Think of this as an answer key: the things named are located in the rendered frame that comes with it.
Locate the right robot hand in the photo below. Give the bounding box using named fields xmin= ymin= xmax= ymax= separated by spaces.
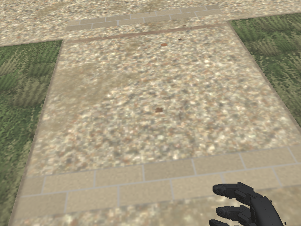
xmin=209 ymin=182 xmax=286 ymax=226

